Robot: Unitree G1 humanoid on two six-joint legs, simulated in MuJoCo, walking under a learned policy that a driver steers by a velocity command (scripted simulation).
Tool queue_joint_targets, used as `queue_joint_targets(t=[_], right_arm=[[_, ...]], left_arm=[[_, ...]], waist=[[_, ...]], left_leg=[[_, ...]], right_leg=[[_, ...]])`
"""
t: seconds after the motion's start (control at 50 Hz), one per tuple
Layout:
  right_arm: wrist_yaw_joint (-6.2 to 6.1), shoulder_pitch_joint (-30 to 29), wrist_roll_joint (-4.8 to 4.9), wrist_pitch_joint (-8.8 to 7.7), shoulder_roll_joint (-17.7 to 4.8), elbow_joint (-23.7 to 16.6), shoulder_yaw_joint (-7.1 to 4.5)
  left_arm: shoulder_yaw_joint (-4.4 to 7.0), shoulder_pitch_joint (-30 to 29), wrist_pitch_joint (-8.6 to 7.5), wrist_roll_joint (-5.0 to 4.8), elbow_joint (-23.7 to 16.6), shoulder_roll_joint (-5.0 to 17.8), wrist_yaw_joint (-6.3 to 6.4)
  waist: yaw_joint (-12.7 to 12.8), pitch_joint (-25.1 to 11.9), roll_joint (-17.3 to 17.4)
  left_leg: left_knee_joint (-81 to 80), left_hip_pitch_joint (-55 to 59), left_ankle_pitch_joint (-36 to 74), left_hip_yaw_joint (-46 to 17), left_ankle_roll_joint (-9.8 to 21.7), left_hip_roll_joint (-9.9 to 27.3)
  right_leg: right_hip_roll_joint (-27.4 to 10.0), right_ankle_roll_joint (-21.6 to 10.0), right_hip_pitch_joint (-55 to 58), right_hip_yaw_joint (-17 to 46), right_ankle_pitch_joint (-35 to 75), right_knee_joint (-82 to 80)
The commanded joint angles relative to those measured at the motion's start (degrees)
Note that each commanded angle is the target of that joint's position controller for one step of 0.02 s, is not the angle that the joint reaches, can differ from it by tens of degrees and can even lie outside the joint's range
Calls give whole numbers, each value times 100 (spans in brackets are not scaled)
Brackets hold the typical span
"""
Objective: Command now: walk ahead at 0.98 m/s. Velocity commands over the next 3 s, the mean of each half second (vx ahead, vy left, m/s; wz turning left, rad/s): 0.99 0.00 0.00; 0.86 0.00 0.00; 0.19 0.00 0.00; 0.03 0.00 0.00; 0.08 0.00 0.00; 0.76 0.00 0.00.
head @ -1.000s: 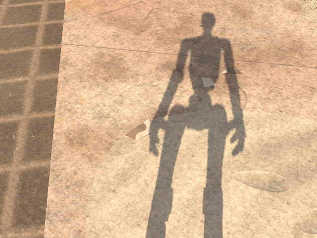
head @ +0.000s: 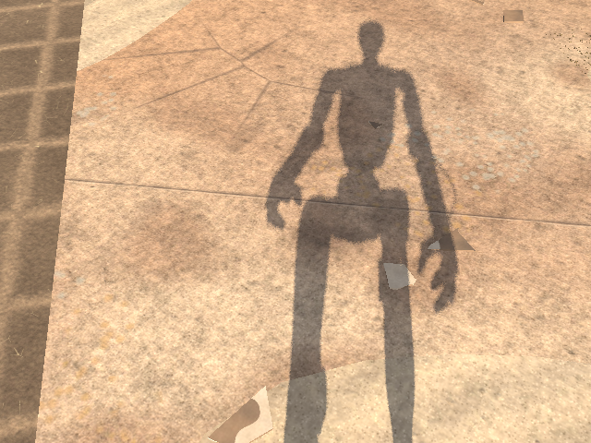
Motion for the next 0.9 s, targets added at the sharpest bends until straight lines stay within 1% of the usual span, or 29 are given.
queue_joint_targets(t=[0.02,0.08,0.12,0.14,0.18,0.2,0.22,0.24,0.26,0.28,0.3,0.32,0.36,0.38,0.42,0.48,0.54,0.58,0.62,0.66,0.68,0.7,0.72,0.74,0.76,0.78,0.8,0.84,0.9], right_arm=[[10,-321,51,-199,-381,-448,27],[-45,126,142,-239,-587,-360,37],[-96,332,125,-222,-778,-257,30],[-121,364,79,-200,-839,-221,34],[-227,333,-50,-96,-1091,-191,-2],[-284,202,-127,-2,-1289,-207,-65],[-314,-37,-141,86,-1382,-255,-113],[-279,-77,-141,79,-1040,-367,-57],[-75,680,278,-27,9,-605,162],[-121,98,294,-106,-647,-701,70],[-157,-716,263,-131,-725,-924,43],[-145,-902,193,-139,-620,-990,81],[-27,-922,-40,35,-320,-1085,156],[36,-894,-93,121,-185,-1101,191],[104,-1355,-136,211,-165,-1325,238],[142,-2459,-124,186,-350,-1787,299],[236,-3106,-14,119,-270,-1961,400],[210,-3348,17,117,-411,-2022,381],[142,-3306,-29,103,-587,-2040,324],[34,-2418,-51,109,-871,-1831,194],[-50,-1276,-45,115,-1077,-1464,82],[-166,-79,-108,132,-1350,-1130,-58],[-251,483,-242,145,-1901,-1018,-214],[-128,238,-226,159,-1903,-992,-259],[-62,-426,-127,140,-1455,-1024,-232],[-34,-701,-73,77,-1043,-984,-146],[-22,-865,-112,36,-797,-908,-92],[-75,-905,-63,-50,-454,-730,65],[-50,-640,109,-209,-618,-476,89]], left_arm=[[-94,-697,-17,-3,-555,154,-70],[-211,-1368,-40,-148,-711,55,-136],[-234,-1671,-74,-174,-806,151,-102],[-197,-1666,-79,-135,-809,275,-57],[-68,-1051,-76,-121,-700,599,44],[50,-12,-70,-168,-400,829,119],[169,1253,-52,-153,14,1030,205],[326,2208,-25,-37,210,1445,315],[454,2002,-30,58,203,1784,276],[466,1677,7,-19,166,1420,164],[394,1241,-62,-28,237,1067,150],[329,1085,-118,-18,334,711,136],[183,955,-207,-29,533,320,193],[156,994,-256,-88,613,280,206],[165,1112,-348,-195,728,406,197],[162,1318,-414,-237,730,522,131],[182,1714,-502,-354,808,740,135],[188,1935,-487,-339,912,879,167],[187,2033,-417,-254,967,1048,216],[233,2029,-270,-108,1027,1303,329],[267,1874,-169,-44,1018,1408,394],[255,1649,-133,-25,930,1299,409],[104,1875,-179,-111,692,514,315],[65,2451,-293,-434,594,348,227],[112,1595,-302,-366,447,720,300],[107,1005,-322,-324,314,737,288],[75,844,-296,-251,278,601,259],[8,1029,-101,-71,283,313,161],[-37,594,5,-13,47,206,103]], waist=[[181,1042,204],[-63,969,201],[-121,1031,419],[-75,847,482],[363,226,902],[861,-351,1109],[1450,-904,1021],[1689,-1510,715],[778,-2335,-1602],[975,-2080,-786],[863,-986,-229],[616,-409,382],[82,-16,391],[-46,137,218],[-126,599,77],[33,1002,136],[271,1018,165],[360,1012,135],[285,679,-79],[-215,-49,-505],[-744,-620,-587],[-1280,-1159,-502],[-1000,-1775,760],[-470,-2454,1900],[-419,-1390,913],[-373,-645,299],[-134,-264,-60],[338,163,78],[482,512,335]], left_leg=[[-1613,-1134,1405,-984,517,1268],[-1893,-727,3044,-638,262,1238],[-1810,182,4305,-538,205,1471],[-1553,739,5325,-454,193,1524],[-298,1458,7261,-404,131,1745],[889,1477,7656,-407,149,1838],[2476,1024,7037,-287,142,1737],[4445,-287,5023,-318,231,1394],[7083,-2934,-691,-661,-93,187],[7323,-3797,-545,-1182,141,406],[6939,-4097,-20,-1155,187,755],[6451,-3816,147,-1146,202,957],[5863,-3164,219,-1273,122,1207],[5629,-3112,194,-1250,52,1295],[5159,-3537,399,-1070,-109,1500],[3551,-3683,1539,-615,-232,1565],[2028,-2601,2826,-127,-87,1246],[1489,-2688,2982,-20,41,1087],[1227,-2548,2414,158,192,715],[1268,-1636,1442,133,356,307],[1221,-549,1056,54,460,218],[1355,881,623,-378,612,690],[1361,2322,-739,-2351,836,2204],[7,3237,-1616,-5550,1482,3045],[-260,2534,-1558,-4745,1217,2632],[-333,1512,-782,-3733,1083,2448],[-478,712,-285,-3135,920,2198],[-607,-455,1884,-2177,738,1926],[-673,-863,4975,-1078,600,1586]], right_leg=[[-61,117,-90,-375,873,-1224],[314,-9,791,-850,1710,-2790],[492,-163,910,-934,1834,-3526],[715,-240,1044,-1036,1665,-3756],[1160,-399,1761,-1020,788,-3814],[1273,-539,2713,-879,355,-3747],[1190,-651,3971,-801,197,-4003],[255,-799,5435,152,-1212,-3496],[-1515,-1666,7203,3765,-2716,-4417],[-1262,-1630,6933,4334,-3048,-5195],[-1069,-1400,5991,3297,-2346,-5313],[-908,-1235,4944,2685,-1650,-5493],[-426,-879,3578,1785,-1400,-5757],[-320,-828,3255,1555,-1438,-5945],[-214,-827,2839,1183,-1284,-6341],[171,-771,2592,409,-125,-6717],[215,-596,2665,5,1337,-7144],[74,-500,3684,-163,2433,-7113],[-50,-392,4729,-327,4528,-6442],[-235,-294,5279,-385,6326,-4896],[-250,-253,5085,-439,6302,-3527],[-42,-241,4082,-476,5030,-1827],[663,-219,2301,-445,934,464],[1431,-147,578,394,-1960,1934],[857,-295,-64,486,-1264,1811],[644,-278,-27,393,-781,1408],[463,-252,247,405,-676,1026],[321,-21,896,345,-795,538],[407,229,929,-110,-648,-608]])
